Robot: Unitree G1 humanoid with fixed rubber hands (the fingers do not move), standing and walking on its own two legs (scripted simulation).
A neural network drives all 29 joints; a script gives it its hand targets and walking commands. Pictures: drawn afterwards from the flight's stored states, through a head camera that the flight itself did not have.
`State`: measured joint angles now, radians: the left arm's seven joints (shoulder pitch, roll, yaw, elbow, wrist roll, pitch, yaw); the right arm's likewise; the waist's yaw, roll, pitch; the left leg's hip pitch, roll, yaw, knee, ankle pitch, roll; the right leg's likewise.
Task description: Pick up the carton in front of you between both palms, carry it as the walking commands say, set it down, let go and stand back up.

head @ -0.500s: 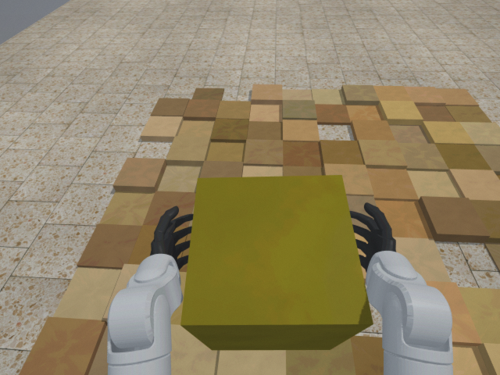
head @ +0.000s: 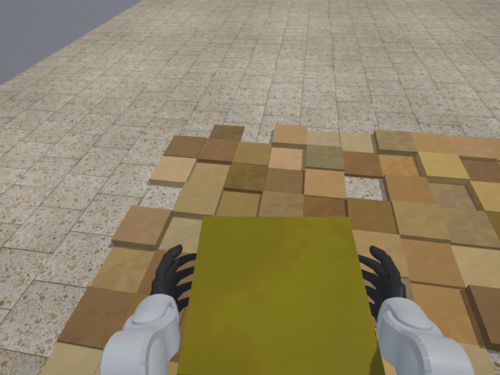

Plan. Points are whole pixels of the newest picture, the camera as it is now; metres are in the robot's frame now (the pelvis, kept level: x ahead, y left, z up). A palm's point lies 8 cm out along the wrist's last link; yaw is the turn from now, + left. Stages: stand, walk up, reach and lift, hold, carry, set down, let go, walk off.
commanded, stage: carry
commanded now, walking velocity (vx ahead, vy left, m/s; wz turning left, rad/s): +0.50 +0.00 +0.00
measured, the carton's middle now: (274, 318) +0.23 +0.00 +0.01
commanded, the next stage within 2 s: none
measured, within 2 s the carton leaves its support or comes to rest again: neither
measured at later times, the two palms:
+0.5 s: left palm (198, 109) +0.65 +0.18 +0.13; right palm (337, 110) +0.63 -0.13 +0.14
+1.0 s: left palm (212, 71) +0.97 +0.20 +0.09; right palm (309, 69) +1.00 -0.11 +0.08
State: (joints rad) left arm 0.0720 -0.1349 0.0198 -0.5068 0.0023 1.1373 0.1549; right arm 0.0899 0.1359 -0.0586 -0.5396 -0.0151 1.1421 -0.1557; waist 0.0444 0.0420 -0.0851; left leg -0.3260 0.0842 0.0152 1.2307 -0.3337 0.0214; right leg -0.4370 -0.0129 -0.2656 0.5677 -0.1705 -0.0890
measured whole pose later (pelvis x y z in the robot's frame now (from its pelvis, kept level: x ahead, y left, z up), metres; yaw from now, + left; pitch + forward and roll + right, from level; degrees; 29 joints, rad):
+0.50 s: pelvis +0.29 +0.04 +0.00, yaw -1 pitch +6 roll +0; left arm -0.55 -0.06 0.26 -0.16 -0.02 1.12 0.27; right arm -0.56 0.11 -0.25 -0.12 0.03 1.09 -0.24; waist -0.06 -0.04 -0.05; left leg -0.42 0.01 0.15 0.52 -0.34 0.06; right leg -0.48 -0.01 -0.05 1.17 -0.38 -0.05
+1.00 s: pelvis +0.66 +0.03 +0.01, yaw +0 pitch +7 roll +0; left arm -0.36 -0.17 0.21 -0.15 0.01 0.93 0.16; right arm -0.32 0.17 -0.28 -0.20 -0.07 0.93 -0.17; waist 0.11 0.00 0.02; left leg -0.59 0.01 0.05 0.65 -0.14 0.03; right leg -0.19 0.00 -0.14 0.48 -0.10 -0.07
